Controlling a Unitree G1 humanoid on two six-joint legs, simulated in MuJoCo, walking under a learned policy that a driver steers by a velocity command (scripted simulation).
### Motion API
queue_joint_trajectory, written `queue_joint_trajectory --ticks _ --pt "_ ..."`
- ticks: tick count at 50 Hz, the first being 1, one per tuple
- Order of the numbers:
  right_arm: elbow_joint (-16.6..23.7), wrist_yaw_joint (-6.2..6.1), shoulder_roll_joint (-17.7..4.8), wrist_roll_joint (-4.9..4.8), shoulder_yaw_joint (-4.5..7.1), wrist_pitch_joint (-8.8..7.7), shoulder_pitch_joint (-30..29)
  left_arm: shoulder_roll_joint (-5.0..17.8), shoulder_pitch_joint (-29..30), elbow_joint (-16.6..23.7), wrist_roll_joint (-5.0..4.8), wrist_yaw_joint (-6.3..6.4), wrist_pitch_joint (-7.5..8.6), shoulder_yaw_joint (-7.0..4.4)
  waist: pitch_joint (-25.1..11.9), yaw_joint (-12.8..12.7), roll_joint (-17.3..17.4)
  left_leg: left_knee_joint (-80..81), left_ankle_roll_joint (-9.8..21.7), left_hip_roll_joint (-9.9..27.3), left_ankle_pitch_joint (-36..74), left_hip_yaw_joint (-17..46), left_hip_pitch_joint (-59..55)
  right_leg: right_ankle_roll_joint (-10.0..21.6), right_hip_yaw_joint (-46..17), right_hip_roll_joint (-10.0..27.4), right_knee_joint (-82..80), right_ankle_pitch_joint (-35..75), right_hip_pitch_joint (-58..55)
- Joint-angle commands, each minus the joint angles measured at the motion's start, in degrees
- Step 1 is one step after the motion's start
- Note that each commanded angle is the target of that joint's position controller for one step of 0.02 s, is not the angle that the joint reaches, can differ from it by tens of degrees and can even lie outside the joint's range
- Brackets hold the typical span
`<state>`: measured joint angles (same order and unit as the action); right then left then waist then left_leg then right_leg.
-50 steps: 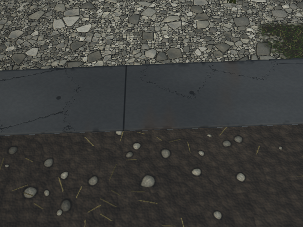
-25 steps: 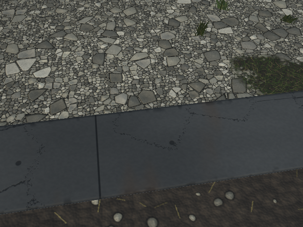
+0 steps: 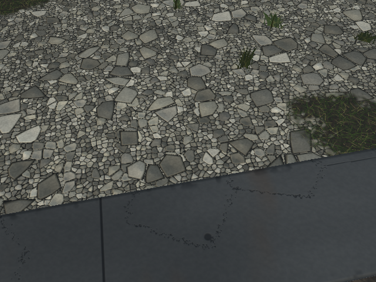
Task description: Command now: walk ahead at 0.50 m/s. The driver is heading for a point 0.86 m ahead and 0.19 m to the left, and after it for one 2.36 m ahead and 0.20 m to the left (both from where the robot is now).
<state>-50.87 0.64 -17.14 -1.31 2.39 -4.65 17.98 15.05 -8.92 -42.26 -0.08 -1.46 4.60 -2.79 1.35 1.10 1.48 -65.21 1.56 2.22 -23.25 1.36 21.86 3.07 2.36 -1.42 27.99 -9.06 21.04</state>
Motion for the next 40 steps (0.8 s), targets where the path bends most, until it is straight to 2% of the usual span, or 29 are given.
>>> queue_joint_trajectory --ticks 1,2,4,7,10,14,17,18,19,20,21,22,23,24,25,26,27,29,31,33,36,40 --pt "4.5 -0.18 -5.2 0.45 1.55 -0.29 -1.1 6.0 -3.1 1.4 0.54 -0.06 0.64 -1.59 -3.2 -0.8 -6.8 0.3 -0.5 6.0 5.9 2.4 14.2 10.6 -18.3 14.7 -17.2 3.3 -12.8" --pt "4.2 -0.29 -3.9 0.57 1.34 0.35 -0.2 6.4 -2.9 1.0 0.33 -0.15 1.09 -1.73 -3.0 0.0 -6.8 1.6 -1.0 6.2 6.9 2.0 12.9 11.1 -16.5 14.4 -18.5 5.4 -10.7" --pt "5.1 -0.59 -3.4 1.01 1.25 0.96 -2.2 7.7 -3.6 -0.1 0.21 0.08 1.65 -2.13 -1.6 0.4 -5.8 5.8 -2.2 6.5 11.2 1.7 14.5 11.7 -13.2 14.0 -20.3 8.8 -9.2" --pt "6.8 -0.37 -2.7 1.33 0.96 0.65 -8.1 8.6 -5.8 -1.7 0.01 0.82 1.44 -2.34 -0.1 -1.2 -4.6 16.8 -2.8 6.2 21.4 1.3 16.2 10.5 -8.9 12.5 -21.2 10.9 -10.2" --pt "8.3 0.3 -1.6 0.98 0.38 0.05 -14.4 9.8 -8.7 -3.4 -0.46 1.27 1.04 -2.55 1.1 -3.6 -4.3 27.3 -2.6 4.1 28.9 -0.6 13.2 8.9 -5.9 11.4 -21.2 9.7 -11.1" --pt "10.7 1.38 -2.4 0.44 0.33 -0.4 -19.8 10.7 -12.7 -6.1 -1.08 1.48 0.03 -2.86 2.5 -5.2 -4.5 33.5 -1.1 2.8 27.0 -0.3 14.6 8.2 -7.0 14.7 -18.4 9.3 -18.7" --pt "11.1 2.03 -4.0 0.52 0.82 -0.8 -18.5 11.5 -12.5 -7.1 -1.21 1.88 -0.97 -3.24 1.3 -3.3 -5.7 36.0 1.2 1.5 20.5 -0.9 11.6 6.6 -7.8 16.6 -13.8 16.4 -23.8" --pt "10.3 1.97 -5.1 0.63 1.4 -0.92 -14.9 11.9 -11.4 -7.0 -1.23 2.0 -1.31 -3.29 -0.8 -1.0 -6.2 37.1 2.2 -0.1 19.2 -2.6 5.9 5.7 -6.8 15.7 -9.5 24.7 -24.0" --pt "7.8 1.61 -7.3 0.82 2.69 -0.93 -7.1 10.9 -11.0 -7.0 -1.04 2.12 -1.65 -2.89 -5.7 2.7 -5.3 37.8 3.8 -1.8 19.8 -4.2 -5.0 4.3 -4.5 12.9 -0.3 31.8 -22.3" --pt "5.7 1.05 -11.2 1.29 4.02 -0.8 2.9 8.5 -11.6 -5.9 -0.04 2.31 -1.65 -1.74 -13.9 6.2 -1.1 35.2 6.9 5.4 22.8 3.3 -21.8 2.2 -1.8 9.7 15.2 22.6 -12.9" --pt "4.5 0.94 -16.4 1.53 5.31 -0.29 7.4 2.0 -18.7 -5.0 0.1 1.73 -0.42 0.24 -21.3 3.6 13.7 40.0 16.4 18.6 11.1 30.2 -42.9 -2.2 -0.5 -0.7 37.3 -6.8 11.4" --pt "4.7 1.1 -11.1 0.8 3.81 -0.19 8.2 5.7 -16.3 -6.0 -0.53 1.39 0.89 -0.47 -22.9 5.6 12.0 46.7 16.5 19.6 3.9 40.0 -44.2 -1.7 -8.9 -0.7 44.5 -24.3 18.7" --pt "5.2 0.96 -8.9 0.74 2.96 -0.26 4.0 9.5 -11.1 -4.4 -2.14 1.0 1.62 -1.56 -14.2 5.2 8.3 47.7 13.7 18.0 2.4 32.2 -37.6 -0.8 -8.9 2.5 47.0 -20.9 23.5" --pt "6.1 0.86 -7.7 0.99 2.6 -0.23 -0.1 9.2 -7.5 -3.5 -2.17 1.17 1.83 -1.42 -9.1 3.7 4.2 48.8 12.2 16.0 6.3 25.4 -29.5 -0.5 -7.0 5.5 44.8 -15.5 22.9" --pt "6.4 1.0 -6.1 1.43 2.15 -0.28 -3.2 8.7 -5.5 -3.2 -1.25 1.47 1.64 -1.59 -5.1 2.2 1.9 50.7 11.6 13.8 11.1 20.5 -21.9 -0.7 -6.2 7.4 41.1 -11.8 20.9" --pt "6.7 1.06 -4.8 2.03 1.74 -0.57 -4.9 8.0 -6.5 -3.4 -0.94 1.62 1.04 -1.81 -4.0 0.1 3.7 52.4 11.1 12.3 15.0 17.1 -16.9 -0.8 -6.7 9.0 38.5 -9.0 17.1" --pt "6.6 1.18 -4.3 2.03 1.67 -0.79 -5.6 7.0 -7.8 -3.9 -0.84 1.66 0.34 -1.7 -3.8 -1.0 4.3 54.0 11.3 11.3 16.8 15.1 -14.2 -1.2 -6.6 9.4 37.0 -7.7 14.4" --pt "5.8 1.05 -5.2 1.57 1.96 -1.39 -5.2 5.3 -8.0 -4.0 -0.58 1.86 -0.67 -1.42 -2.9 -1.9 3.7 56.4 12.1 10.9 20.5 11.4 -11.7 -2.2 -6.0 9.9 33.7 -5.5 14.0" --pt "4.9 0.5 -6.5 1.46 2.36 -1.46 -3.7 5.0 -4.2 -2.7 -0.12 1.99 -0.88 -1.33 -1.3 -1.4 2.2 57.8 12.5 10.9 23.6 9.1 -12.0 -3.4 -5.9 10.2 28.0 -0.5 17.1" --pt "4.1 0.0 -6.9 1.3 2.48 -1.14 -2.3 4.4 -0.8 -1.9 0.01 1.75 -0.64 -1.11 -0.6 -0.5 1.8 58.3 11.4 9.9 24.8 6.1 -13.1 -3.8 -5.4 9.9 20.9 6.1 17.9" --pt "2.9 -0.49 -7.6 0.83 2.58 -0.75 0.0 3.2 4.9 -0.6 -0.29 1.08 -0.08 -0.57 0.8 1.5 1.9 58.7 9.9 8.3 24.2 2.5 -13.7 -3.8 -3.6 8.0 10.7 13.6 15.4" --pt "0.5 -0.69 -8.3 0.32 2.86 0.22 4.0 3.5 11.0 1.6 -0.87 -0.08 0.42 -0.3 2.6 3.6 1.9 56.8 9.6 10.7 23.3 2.6 -19.5 -2.9 -3.1 6.5 4.0 13.5 15.6"
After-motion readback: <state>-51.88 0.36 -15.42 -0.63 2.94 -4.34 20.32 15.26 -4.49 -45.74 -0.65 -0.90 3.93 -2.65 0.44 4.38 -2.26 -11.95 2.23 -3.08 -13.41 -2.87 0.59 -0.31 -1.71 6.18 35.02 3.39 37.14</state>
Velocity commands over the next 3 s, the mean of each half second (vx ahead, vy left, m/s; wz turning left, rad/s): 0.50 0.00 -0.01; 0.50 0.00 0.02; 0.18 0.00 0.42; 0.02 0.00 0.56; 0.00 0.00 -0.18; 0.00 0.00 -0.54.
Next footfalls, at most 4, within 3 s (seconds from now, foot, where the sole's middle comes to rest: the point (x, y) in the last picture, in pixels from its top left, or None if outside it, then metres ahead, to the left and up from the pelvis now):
0.40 left None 0.39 0.15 -0.77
0.92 right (223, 221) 0.69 -0.09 -0.77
1.42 left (162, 197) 0.80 0.14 -0.77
1.88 right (216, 182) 0.87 -0.08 -0.77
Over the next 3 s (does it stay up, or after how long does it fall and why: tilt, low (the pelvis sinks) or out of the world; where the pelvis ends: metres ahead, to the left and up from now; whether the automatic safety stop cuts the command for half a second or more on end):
stays up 0.78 -0.02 0.01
